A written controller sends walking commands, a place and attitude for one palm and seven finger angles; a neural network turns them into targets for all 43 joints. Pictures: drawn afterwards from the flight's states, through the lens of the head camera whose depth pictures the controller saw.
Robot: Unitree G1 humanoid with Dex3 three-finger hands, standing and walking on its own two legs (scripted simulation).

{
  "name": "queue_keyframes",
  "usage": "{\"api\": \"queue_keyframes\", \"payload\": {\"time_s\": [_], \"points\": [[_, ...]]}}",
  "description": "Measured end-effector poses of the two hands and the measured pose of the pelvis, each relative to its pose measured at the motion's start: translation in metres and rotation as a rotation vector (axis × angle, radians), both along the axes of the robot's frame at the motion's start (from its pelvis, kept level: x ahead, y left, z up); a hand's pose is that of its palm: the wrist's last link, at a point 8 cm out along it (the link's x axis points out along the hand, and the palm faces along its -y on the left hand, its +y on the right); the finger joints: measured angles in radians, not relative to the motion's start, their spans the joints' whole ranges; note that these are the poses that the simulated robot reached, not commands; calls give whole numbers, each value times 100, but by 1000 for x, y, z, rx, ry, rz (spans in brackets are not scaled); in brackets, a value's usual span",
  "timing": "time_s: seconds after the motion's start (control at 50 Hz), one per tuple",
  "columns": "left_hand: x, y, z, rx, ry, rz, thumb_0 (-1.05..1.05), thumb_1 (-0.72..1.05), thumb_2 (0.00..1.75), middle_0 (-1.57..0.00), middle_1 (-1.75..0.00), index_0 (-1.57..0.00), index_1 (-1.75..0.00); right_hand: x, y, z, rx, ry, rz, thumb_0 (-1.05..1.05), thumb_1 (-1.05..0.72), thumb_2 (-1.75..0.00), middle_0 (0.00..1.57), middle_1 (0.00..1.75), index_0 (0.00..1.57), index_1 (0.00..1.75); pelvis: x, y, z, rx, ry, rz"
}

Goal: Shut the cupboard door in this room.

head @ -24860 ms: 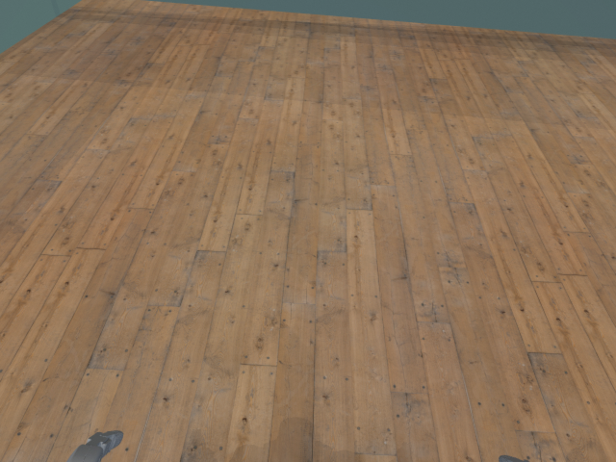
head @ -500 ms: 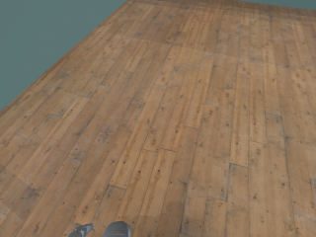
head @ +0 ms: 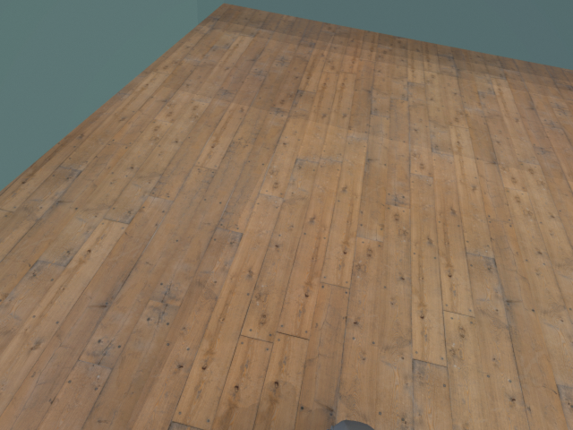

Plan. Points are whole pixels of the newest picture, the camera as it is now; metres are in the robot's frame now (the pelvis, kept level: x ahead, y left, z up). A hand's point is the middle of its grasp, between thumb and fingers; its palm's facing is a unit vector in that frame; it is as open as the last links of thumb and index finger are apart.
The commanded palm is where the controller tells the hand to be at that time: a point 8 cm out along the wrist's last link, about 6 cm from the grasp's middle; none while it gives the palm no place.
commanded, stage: walk around to get in front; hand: left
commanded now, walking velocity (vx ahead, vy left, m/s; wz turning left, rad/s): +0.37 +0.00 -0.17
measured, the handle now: out of the picture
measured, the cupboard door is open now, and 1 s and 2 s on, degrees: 80 80 80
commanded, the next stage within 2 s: walk to a spot facing it in 1.64 s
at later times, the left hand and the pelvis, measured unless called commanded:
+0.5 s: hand (248, 322) +0.32 +0.09 -0.16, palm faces -0.01 -0.98 -0.21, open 7.2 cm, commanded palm none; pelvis +0.21 -0.09 -0.01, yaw -3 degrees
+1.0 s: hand (240, 331) +0.31 +0.10 -0.19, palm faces +0.11 -0.99 -0.12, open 7.3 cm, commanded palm none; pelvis +0.42 -0.04 -0.02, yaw +0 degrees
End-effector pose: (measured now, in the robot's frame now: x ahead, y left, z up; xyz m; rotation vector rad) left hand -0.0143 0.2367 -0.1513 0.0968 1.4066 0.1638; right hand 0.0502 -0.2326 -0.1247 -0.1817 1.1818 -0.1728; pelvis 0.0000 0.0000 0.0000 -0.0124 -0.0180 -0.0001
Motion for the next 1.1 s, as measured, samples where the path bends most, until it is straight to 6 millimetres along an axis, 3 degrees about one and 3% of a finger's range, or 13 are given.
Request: {"api": "queue_keyframes", "payload": {"time_s": [0.1,0.18,0.26,0.34,0.42,0.56,0.66,0.78,0.9,0.96,1.0,1.04,1.1], "points": [[96,-1,8,10,-118,-55,0,91,90,-20,-30,-20,-30,-39,-2,-2,7,181,-104,-1,-93,-90,20,30,20,30,41,-2,4,15,8,-25],[171,-16,12,8,-181,-120,0,91,90,-19,-30,-20,-30,-60,3,-5,45,306,-181,0,-92,-90,20,30,19,30,76,-11,2,25,11,-46],[248,-45,12,8,-230,-203,0,91,90,-19,-30,-20,-30,-66,7,-12,102,404,-253,0,-91,-90,20,30,19,30,113,-29,-6,36,13,-69],[316,-80,5,20,-306,-254,0,91,90,-19,-30,-20,-30,-51,0,-28,164,489,-293,0,-91,-90,20,30,19,30,157,-56,-22,38,10,-82],[337,-101,8,24,-326,-219,0,91,90,-20,-30,-20,-30,7,-24,-36,181,452,-269,1,-91,-90,20,30,19,30,185,-77,-20,37,-11,-72],[324,-92,25,92,-237,-104,-3,95,90,-20,-30,-20,-30,171,-77,-30,117,161,-138,0,-91,-90,20,30,19,30,234,-93,-2,27,-11,-54],[303,-91,23,86,-115,-57,-2,94,90,-20,-30,-20,-30,267,-102,-15,64,22,-78,1,-93,-90,20,30,19,30,272,-95,3,16,-5,-44],[283,-103,14,23,38,23,0,92,90,-20,-30,-20,-30,361,-97,-3,40,-32,25,0,-92,-90,19,30,19,30,320,-88,3,7,5,-18],[282,-105,4,-40,183,107,0,91,90,-20,-30,-20,-30,452,-58,-7,39,-48,132,0,-91,-90,19,30,19,30,376,-66,-7,0,13,11],[298,-95,-5,-64,240,110,0,91,90,-20,-30,-20,-30,484,-38,-16,38,-92,136,0,-91,-90,20,30,19,30,405,-50,-18,2,8,9],[324,-84,-6,-60,233,86,0,91,90,-20,-30,-20,-30,488,-29,-16,48,-95,107,0,-91,-90,20,30,19,30,420,-44,-17,8,-6,-6],[362,-71,-5,-43,186,56,1,91,90,-20,-30,-20,-30,482,-24,-16,60,-68,63,0,-91,-90,20,30,19,30,434,-41,-12,11,-14,-18],[432,-54,-2,-12,75,-3,1,91,90,-20,-30,-20,-30,475,-39,-8,21,-59,-41,-3,-96,-90,20,30,20,30,456,-38,-5,18,-18,-30]]}}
